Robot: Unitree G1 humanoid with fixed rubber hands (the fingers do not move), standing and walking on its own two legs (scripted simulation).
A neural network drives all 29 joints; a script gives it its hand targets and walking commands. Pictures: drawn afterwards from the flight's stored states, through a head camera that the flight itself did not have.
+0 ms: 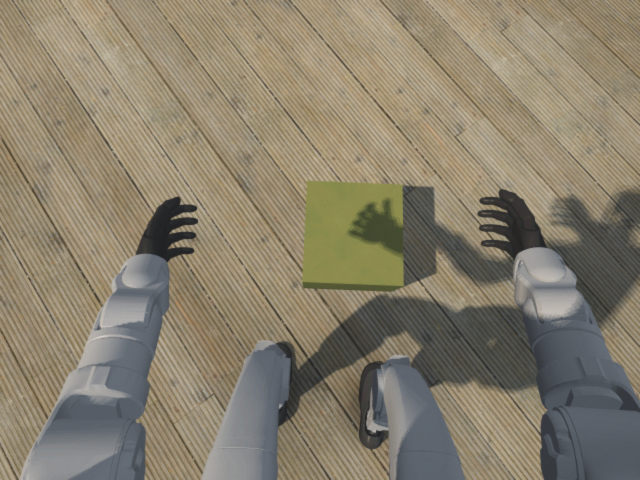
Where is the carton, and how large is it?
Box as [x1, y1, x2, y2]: [302, 181, 403, 291]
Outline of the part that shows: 307,181 302,275 303,287 391,291 402,286 402,185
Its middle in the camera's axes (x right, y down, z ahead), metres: +0.09 +0.01 +1.03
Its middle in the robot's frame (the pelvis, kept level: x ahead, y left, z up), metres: +0.51 -0.07 -0.61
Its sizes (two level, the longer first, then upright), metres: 0.260 0.245 0.153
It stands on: the floor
